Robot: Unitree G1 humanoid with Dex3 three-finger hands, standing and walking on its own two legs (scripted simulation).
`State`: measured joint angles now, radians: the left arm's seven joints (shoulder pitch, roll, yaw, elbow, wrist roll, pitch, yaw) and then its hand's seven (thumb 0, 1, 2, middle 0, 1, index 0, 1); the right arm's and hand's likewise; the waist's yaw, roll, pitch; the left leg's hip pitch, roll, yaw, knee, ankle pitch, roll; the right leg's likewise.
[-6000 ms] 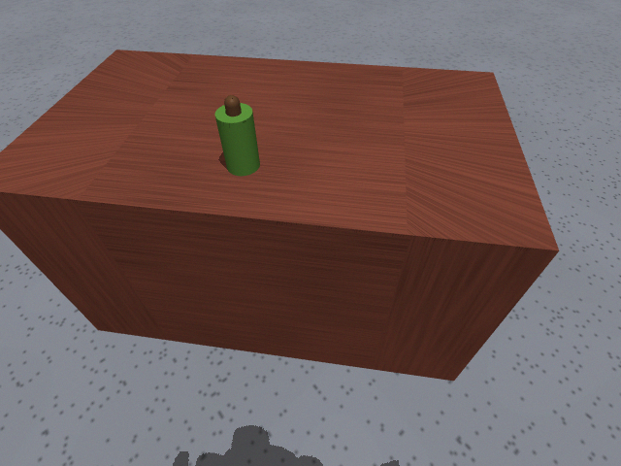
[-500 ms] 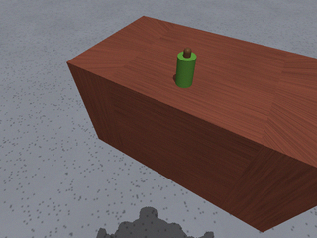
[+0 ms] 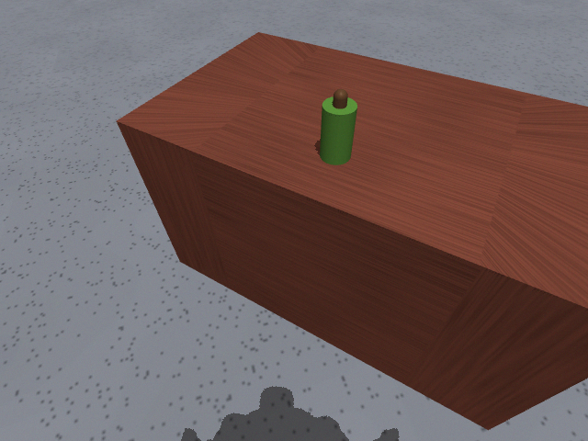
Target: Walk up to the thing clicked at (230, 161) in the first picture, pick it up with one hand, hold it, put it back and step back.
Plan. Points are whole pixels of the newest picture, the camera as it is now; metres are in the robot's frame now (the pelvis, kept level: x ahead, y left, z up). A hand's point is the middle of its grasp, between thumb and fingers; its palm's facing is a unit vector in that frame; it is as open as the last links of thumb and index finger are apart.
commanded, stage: walk up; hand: left
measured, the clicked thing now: (337, 125) +0.76 -0.04 +0.01
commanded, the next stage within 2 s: none
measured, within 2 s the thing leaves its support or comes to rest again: neither
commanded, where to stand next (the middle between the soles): +0.26 +0.02 m, yaw -25 degrees
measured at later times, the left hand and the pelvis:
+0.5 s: hand (150, 366) +0.25 +0.29 -0.16, palm faces -0.25 -0.89 -0.37, open 7.4 cm; pelvis +0.13 +0.04 -0.02, yaw -10 degrees
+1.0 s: hand (182, 290) +0.41 +0.28 -0.17, palm faces -0.33 -0.86 -0.38, open 7.4 cm; pelvis +0.24 +0.05 -0.03, yaw -19 degrees
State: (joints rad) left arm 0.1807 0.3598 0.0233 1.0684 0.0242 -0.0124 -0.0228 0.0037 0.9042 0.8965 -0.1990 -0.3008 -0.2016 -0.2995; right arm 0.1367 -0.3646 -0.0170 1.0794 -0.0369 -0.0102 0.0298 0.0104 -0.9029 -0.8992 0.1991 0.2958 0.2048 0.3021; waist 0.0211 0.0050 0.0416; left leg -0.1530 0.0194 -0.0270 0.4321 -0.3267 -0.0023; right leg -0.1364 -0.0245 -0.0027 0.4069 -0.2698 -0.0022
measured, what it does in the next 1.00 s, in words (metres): walks ahead, turning right: right foot, then left foot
